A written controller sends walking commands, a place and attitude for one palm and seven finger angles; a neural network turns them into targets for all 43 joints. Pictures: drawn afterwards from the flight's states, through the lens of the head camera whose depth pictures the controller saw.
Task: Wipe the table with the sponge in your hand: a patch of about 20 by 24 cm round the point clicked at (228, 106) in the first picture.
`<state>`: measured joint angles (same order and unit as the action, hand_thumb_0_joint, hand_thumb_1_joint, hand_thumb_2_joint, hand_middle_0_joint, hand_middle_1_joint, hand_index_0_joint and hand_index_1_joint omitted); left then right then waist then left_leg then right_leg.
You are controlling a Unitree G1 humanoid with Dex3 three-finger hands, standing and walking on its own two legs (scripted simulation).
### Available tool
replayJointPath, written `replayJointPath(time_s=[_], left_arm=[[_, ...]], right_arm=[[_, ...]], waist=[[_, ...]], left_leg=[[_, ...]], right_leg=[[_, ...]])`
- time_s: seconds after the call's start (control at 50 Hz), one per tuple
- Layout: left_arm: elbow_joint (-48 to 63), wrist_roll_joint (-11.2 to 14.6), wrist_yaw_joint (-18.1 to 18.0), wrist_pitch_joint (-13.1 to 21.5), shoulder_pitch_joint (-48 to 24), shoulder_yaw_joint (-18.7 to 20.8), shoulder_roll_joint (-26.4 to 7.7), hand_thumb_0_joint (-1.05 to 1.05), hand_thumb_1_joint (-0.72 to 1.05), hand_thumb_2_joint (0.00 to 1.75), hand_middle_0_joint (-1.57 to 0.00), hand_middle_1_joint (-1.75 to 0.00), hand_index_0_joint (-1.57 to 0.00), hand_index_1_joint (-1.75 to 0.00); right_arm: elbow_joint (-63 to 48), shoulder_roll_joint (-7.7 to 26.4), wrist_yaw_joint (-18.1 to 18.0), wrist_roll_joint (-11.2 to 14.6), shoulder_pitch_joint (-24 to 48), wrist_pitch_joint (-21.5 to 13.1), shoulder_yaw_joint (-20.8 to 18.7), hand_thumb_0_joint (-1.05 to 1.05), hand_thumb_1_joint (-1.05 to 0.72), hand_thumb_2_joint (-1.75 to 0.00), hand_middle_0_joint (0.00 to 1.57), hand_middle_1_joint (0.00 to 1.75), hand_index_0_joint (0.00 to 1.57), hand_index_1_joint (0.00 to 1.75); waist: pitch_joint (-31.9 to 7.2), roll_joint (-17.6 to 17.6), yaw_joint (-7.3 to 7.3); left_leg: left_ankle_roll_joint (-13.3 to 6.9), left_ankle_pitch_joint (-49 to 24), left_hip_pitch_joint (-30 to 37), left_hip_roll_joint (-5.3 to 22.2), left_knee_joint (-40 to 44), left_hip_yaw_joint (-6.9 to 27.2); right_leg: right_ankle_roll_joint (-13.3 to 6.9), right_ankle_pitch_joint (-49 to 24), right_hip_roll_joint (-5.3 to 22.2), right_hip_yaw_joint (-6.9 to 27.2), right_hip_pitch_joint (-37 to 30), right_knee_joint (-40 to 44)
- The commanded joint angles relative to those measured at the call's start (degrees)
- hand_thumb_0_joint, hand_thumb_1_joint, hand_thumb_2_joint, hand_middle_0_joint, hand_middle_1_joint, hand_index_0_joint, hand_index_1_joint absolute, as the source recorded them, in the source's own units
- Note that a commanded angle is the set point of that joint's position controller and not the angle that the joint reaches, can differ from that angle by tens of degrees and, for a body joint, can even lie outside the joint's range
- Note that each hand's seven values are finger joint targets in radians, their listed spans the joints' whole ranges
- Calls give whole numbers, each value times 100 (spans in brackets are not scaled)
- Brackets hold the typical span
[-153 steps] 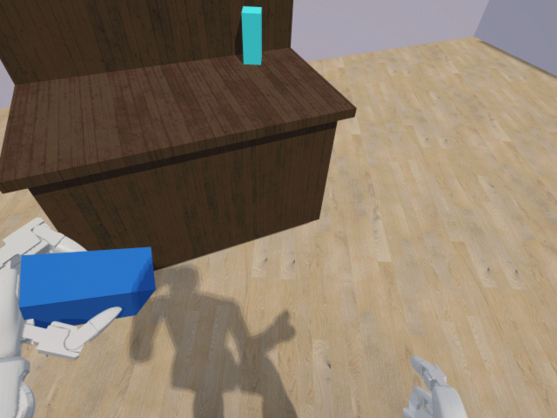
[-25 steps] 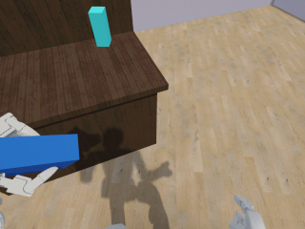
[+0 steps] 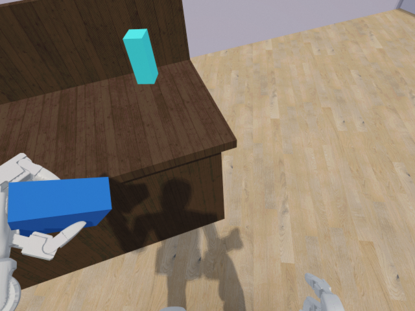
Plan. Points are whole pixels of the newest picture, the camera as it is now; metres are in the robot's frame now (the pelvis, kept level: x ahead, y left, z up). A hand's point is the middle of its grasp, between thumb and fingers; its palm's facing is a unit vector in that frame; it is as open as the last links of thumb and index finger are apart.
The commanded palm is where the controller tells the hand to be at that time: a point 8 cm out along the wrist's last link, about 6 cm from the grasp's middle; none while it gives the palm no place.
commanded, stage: take the last steps up to it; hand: left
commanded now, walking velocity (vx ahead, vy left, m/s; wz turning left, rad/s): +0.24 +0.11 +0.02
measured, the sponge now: (74, 206) +0.23 +0.21 +0.16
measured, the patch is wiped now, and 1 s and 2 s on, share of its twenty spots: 0.00 0.00 0.00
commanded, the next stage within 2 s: come to a stop and stand still in 0.56 s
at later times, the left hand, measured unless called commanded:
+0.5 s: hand (61, 148) +0.32 +0.26 +0.18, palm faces +0.41 -0.81 -0.41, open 9.3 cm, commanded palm +0.26 +0.30 +0.19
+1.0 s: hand (93, 136) +0.35 +0.22 +0.18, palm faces +0.32 -0.82 -0.47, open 9.3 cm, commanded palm +0.29 +0.28 +0.19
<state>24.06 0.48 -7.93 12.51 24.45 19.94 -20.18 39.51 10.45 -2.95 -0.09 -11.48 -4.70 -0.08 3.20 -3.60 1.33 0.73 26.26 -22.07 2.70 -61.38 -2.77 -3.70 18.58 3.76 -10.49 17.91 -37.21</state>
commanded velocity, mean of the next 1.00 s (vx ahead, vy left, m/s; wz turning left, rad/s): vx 0.07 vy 0.10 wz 0.02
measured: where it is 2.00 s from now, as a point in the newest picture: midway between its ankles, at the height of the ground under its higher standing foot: outside the picture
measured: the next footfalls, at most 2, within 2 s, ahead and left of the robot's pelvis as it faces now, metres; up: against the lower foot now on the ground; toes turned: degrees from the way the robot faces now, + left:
left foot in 0.32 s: +0.17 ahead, +0.14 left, +0.00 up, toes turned +8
right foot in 0.64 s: +0.17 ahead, -0.09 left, +0.00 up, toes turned -8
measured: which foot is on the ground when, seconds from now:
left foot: up 0.00-0.30, down 0.32-0.68, up 0.70-1.00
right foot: down 0.00-0.34, up 0.36-0.62, down 0.64-1.00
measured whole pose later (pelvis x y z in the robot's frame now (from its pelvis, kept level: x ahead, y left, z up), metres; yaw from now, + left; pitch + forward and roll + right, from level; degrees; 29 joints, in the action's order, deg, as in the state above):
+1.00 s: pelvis +0.13 +0.00 +0.02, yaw +0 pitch +0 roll +3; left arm 31.2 0.8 -9.4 11.5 29.6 19.3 -21.3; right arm 32.4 14.9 -4.6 -0.5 -8.3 -3.0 -2.0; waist 5.3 1.8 -1.6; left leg 2.2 18.8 -19.9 1.3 -38.8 -3.8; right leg -2.4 15.0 3.8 -7.0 14.2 -29.0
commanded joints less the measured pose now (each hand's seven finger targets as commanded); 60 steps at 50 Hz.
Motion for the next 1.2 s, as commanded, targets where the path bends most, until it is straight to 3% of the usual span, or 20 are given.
replayJointPath(time_s=[0.0,0.06,0.18,0.26,0.28,0.32,0.36,0.44,0.52,0.6,0.62,0.66,0.7,0.78,0.88,0.94,1.0,1.06,1.12,1.18], left_arm=[[1032,37,-113,504,-132,873,-1144,0,10,130,-120,-160,-120,-160],[1541,10,-157,644,-361,825,-1167,0,10,130,-120,-160,-120,-160],[1924,76,-334,539,262,1024,-1210,0,10,130,-120,-160,-120,-160],[1818,124,-368,486,131,984,-1164,0,10,130,-120,-160,-120,-160],[1852,137,-349,508,-21,902,-1134,0,10,130,-120,-160,-120,-160],[1681,151,-313,559,-36,786,-1078,0,10,130,-120,-160,-120,-160],[1307,102,-236,482,-255,763,-1184,0,10,130,-120,-160,-120,-160],[2169,50,-181,487,-408,617,-1089,0,10,130,-120,-160,-120,-160],[2215,124,-196,370,14,745,-1116,0,10,130,-120,-160,-120,-160],[1535,108,-252,271,-58,818,-1065,0,10,130,-120,-160,-120,-160],[1412,84,-250,252,-145,818,-1089,0,10,130,-120,-160,-120,-160],[1147,109,-259,174,-330,897,-1307,0,10,130,-120,-160,-120,-160],[926,175,-196,189,-440,730,-1068,0,10,130,-120,-160,-120,-160],[1101,81,-258,336,-200,728,-1065,0,10,130,-120,-160,-120,-160],[1790,107,-357,357,277,922,-1201,0,10,130,-120,-160,-120,-160],[2103,134,-407,312,659,1046,-1217,0,10,130,-120,-160,-120,-160],[2269,185,-406,225,608,1001,-1165,0,10,130,-120,-160,-120,-160],[2148,194,-332,277,521,850,-1164,0,10,130,-120,-160,-120,-160],[2083,103,-272,286,18,749,-1139,0,10,130,-120,-160,-120,-160],[2068,89,-246,185,-203,352,-851,0,10,130,-120,-160,-120,-160]], right_arm=[[-947,555,-8,-9,543,-207,-178,0,-90,-90,20,30,20,30],[-1062,577,-10,-32,566,-188,-201,0,-90,-90,20,30,20,30],[-1402,530,-23,-45,464,-256,-304,0,-90,-90,20,30,20,30],[-1436,633,-82,6,243,-165,-391,0,-90,-90,20,30,20,30],[-1454,717,-110,31,202,-162,-424,0,-90,-90,20,30,20,30],[-1530,841,-91,85,242,-160,-433,0,-90,-90,20,30,20,30],[-1414,773,-57,24,397,-215,-314,0,-90,-90,20,30,20,30],[-1288,770,-16,61,334,-382,-352,0,-90,-90,20,30,20,30],[-1283,756,-27,18,292,-508,-264,0,-90,-90,20,30,20,30],[-1167,714,-108,37,335,-448,-224,0,-90,-90,20,30,20,30],[-1158,665,-129,39,297,-385,-232,0,-90,-90,20,30,20,30],[-1260,548,-111,8,436,-337,-158,0,-90,-90,20,30,20,30],[-1116,687,-20,29,394,-345,-248,0,-90,-90,20,30,20,30],[-1146,529,-79,4,600,-206,-59,0,-90,-90,20,30,20,30],[-1457,544,-146,-27,644,-170,-134,0,-90,-90,20,30,20,30],[-1593,536,-141,-34,551,-91,-175,0,-90,-90,20,30,20,30],[-1612,640,-175,-29,378,17,-268,0,-90,-90,20,30,20,30],[-1651,877,-147,46,321,-68,-361,0,-90,-90,20,30,20,30],[-1467,788,-103,-49,331,-209,-289,0,-90,-90,20,30,20,30],[-1348,824,-21,5,256,-372,-254,0,-90,-90,20,30,20,30]], waist=[[-659,938,-135],[-865,1010,-190],[-1160,1099,46],[-1179,738,-174],[-1239,167,-253],[-1180,-1369,-140],[-658,-1020,-173],[-751,-964,-99],[-992,-1058,-109],[-1054,-490,-69],[-1113,148,-113],[-823,2080,-124],[-729,1674,-192],[-919,1129,-187],[-1211,1262,-16],[-1427,1125,-3],[-1600,691,-173],[-1279,-819,-34],[-909,-1433,-84],[-1016,-1139,-154]], left_leg=[[94,-499,-1710,236,-1068,345],[56,-843,-1021,267,383,22],[-51,-1065,-255,-60,2428,-656],[-103,-1876,1133,-143,3645,-731],[-261,-2080,1781,105,3830,-378],[-1276,-3580,2478,1900,4163,2176],[-1500,-2120,1392,2035,4596,2320],[-1114,-2480,1212,1251,4373,847],[-970,-2458,941,1154,4343,479],[-673,-1364,626,999,3579,258],[-503,-862,407,739,3014,61],[-39,471,-1020,-246,911,-253],[132,50,-1092,-57,-282,431],[187,-252,-776,-64,364,137],[149,-539,-268,-182,1736,-203],[118,-881,113,-229,2516,-218],[100,-2305,1141,-146,3739,-144],[-663,-5347,1732,1562,4059,1364],[-778,-5131,1455,1463,4115,1065],[-688,-4246,1432,1196,4018,688]], right_leg=[[-501,-2743,1664,2009,-1524,1757],[-360,-3565,1443,1127,-1376,1662],[-410,-3669,1393,1189,-1894,1392],[-75,-2599,1051,912,-1249,615],[87,-2198,818,805,-712,-120],[423,1878,-140,502,1059,-2125],[416,1709,88,891,1343,-2875],[518,639,123,599,1040,-2117],[563,411,-84,256,171,-813],[542,-31,-197,139,-811,850],[403,-318,93,597,-1078,1369],[-488,-1911,1964,3487,-1440,2059],[-517,-3272,2017,3050,-1265,1896],[-249,-5393,1498,1429,-1591,1260],[-279,-5352,1393,1299,-1860,1232],[-293,-4907,1304,1301,-1904,1108],[56,-3884,876,1150,-1547,702],[468,1046,-117,834,45,-446],[455,1019,-163,843,303,-958],[511,532,-304,721,4,-377]])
